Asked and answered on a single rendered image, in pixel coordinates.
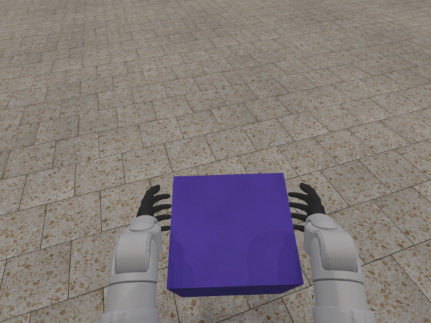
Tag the left robot forearm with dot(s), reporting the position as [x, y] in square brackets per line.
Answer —
[134, 274]

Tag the robot left hand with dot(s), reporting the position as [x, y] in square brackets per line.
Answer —
[148, 201]

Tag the carton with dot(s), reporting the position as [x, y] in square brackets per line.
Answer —
[232, 235]

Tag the right robot forearm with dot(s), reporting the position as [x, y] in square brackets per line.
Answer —
[336, 273]

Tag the robot right hand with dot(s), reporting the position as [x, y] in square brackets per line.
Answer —
[312, 199]

